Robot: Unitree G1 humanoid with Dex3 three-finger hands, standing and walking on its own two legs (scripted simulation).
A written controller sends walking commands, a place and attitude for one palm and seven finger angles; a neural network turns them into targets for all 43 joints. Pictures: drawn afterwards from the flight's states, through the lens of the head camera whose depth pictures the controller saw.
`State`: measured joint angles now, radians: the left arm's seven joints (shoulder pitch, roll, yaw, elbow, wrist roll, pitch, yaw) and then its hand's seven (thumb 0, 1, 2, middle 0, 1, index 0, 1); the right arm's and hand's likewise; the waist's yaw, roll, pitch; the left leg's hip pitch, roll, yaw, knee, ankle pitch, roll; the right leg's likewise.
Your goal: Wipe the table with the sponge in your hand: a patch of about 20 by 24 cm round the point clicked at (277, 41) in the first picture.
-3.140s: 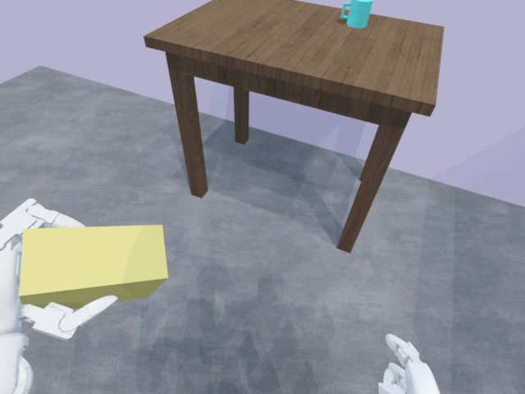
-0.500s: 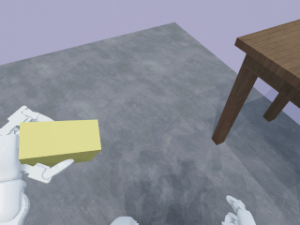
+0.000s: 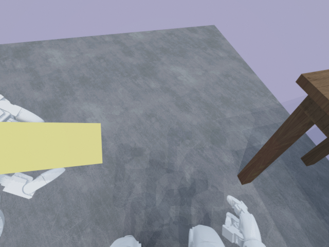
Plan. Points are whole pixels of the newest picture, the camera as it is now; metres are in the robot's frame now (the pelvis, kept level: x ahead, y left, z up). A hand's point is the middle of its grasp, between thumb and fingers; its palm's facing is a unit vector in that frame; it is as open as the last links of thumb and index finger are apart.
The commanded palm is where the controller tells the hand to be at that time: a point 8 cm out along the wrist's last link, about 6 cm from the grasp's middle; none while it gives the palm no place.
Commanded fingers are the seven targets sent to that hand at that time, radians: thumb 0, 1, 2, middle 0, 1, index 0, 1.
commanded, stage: turn to face it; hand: left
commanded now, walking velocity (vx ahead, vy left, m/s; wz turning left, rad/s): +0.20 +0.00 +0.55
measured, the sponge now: (64, 147) +0.25 +0.18 +0.17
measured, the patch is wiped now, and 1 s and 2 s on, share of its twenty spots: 0.00 0.00 0.00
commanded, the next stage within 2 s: none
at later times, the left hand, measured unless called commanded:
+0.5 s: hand (94, 116) +0.30 +0.14 +0.20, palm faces +0.34 -0.84 -0.42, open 10.5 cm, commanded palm +0.23 +0.20 +0.19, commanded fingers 0.00 0.10 1.30 -1.20 -1.60 -1.20 -1.60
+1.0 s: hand (173, 116) +0.32 +0.01 +0.18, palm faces +0.05 -0.82 -0.58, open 10.5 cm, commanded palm +0.27 +0.09 +0.19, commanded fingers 0.00 0.10 1.30 -1.20 -1.60 -1.20 -1.60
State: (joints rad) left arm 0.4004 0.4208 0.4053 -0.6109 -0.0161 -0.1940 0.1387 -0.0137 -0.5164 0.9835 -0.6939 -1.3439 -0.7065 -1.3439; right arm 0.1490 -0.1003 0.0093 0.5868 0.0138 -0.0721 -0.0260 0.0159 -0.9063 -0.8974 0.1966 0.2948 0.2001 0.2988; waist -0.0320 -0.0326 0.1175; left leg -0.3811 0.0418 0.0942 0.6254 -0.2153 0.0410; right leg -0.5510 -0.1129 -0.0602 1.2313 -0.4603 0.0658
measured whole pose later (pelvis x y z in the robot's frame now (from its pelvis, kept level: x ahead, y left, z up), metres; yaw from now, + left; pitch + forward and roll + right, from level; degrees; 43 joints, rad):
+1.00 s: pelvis +0.03 -0.13 +0.00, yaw -18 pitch +0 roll +0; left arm 0.45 0.42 0.39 -0.58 -0.02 -0.19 0.12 -0.01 -0.52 0.99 -0.68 -1.36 -0.70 -1.35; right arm 0.19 -0.18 0.01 0.55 0.01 -0.04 0.01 0.02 -0.90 -0.90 0.20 0.30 0.21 0.30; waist -0.01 0.08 0.17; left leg -0.38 0.21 0.15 0.92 -0.50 -0.08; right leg -0.34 0.02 -0.14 0.65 -0.31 -0.08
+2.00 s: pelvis -0.18 -0.18 +0.00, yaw -52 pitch +0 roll +1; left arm 0.45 0.41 0.42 -0.58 -0.04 -0.21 0.13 -0.01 -0.52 0.99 -0.68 -1.36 -0.69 -1.36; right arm 0.12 -0.24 -0.02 0.57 0.01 0.02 0.00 0.02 -0.91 -0.90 0.20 0.29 0.20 0.30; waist -0.04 0.00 0.19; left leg -0.44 0.06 0.05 1.04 -0.51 -0.08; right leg -0.43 0.05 0.03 0.61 -0.17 -0.04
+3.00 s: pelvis -0.30 -0.13 +0.01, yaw -86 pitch +0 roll +0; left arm 0.46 0.37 0.36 -0.55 -0.01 -0.18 0.14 -0.01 -0.53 1.00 -0.67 -1.37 -0.69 -1.36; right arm 0.21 -0.17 -0.01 0.52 0.01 -0.02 -0.01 0.01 -0.91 -0.90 0.19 0.29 0.20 0.30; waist 0.04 -0.03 0.07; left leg -0.21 0.11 0.12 0.53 -0.31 -0.05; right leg -0.51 0.04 -0.02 1.00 -0.41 0.04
